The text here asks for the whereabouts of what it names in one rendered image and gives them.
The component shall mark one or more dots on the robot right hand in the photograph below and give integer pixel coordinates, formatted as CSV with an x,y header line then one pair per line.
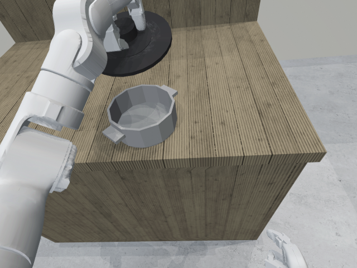
x,y
291,256

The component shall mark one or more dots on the left robot upper arm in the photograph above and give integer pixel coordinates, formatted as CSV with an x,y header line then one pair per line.
x,y
36,164

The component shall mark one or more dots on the pot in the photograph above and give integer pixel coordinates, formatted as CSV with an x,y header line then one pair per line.
x,y
142,116

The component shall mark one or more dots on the robot left forearm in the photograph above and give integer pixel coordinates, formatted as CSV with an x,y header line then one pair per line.
x,y
75,59

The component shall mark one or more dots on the lid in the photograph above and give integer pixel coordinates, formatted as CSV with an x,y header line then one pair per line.
x,y
145,51

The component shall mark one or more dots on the robot left hand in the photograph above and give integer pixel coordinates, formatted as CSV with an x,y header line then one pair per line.
x,y
112,41

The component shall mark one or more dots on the knob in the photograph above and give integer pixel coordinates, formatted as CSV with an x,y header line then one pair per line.
x,y
128,30

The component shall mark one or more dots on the table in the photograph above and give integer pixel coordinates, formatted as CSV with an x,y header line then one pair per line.
x,y
241,140

